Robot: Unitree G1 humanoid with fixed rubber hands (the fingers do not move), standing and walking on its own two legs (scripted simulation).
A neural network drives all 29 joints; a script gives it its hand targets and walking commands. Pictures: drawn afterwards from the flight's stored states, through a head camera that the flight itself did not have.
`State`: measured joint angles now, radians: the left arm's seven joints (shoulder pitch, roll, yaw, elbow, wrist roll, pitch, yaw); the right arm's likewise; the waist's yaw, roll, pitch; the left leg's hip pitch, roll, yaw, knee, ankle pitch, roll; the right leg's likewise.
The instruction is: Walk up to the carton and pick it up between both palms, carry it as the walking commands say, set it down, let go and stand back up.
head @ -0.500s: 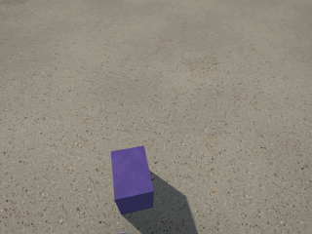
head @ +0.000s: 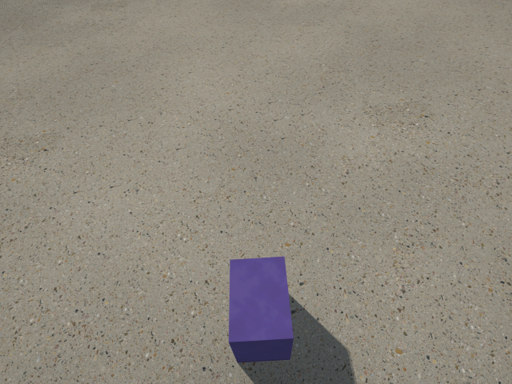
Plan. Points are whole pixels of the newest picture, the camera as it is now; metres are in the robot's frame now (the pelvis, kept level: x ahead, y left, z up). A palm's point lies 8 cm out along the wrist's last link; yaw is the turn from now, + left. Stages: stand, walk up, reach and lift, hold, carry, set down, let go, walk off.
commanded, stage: walk up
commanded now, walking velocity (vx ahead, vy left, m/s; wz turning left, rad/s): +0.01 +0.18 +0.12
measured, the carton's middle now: (260, 310) +0.47 +0.00 -0.63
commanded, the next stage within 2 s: stand in 1.04 s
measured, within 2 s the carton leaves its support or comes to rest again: neither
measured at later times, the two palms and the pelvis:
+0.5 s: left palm out of the picture +0.06 +0.28 -0.11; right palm out of the picture +0.09 -0.23 -0.14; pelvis +0.01 +0.01 +0.00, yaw +4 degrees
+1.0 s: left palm out of the picture +0.07 +0.29 -0.12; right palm out of the picture +0.10 -0.22 -0.13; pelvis +0.03 +0.02 +0.00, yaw +4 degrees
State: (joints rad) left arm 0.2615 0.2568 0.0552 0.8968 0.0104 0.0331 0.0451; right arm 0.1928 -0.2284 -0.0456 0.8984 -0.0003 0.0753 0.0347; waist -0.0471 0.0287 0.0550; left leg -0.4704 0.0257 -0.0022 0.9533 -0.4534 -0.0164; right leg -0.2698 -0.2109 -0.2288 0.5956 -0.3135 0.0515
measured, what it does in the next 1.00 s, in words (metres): steps on the spot: left foot, then right foot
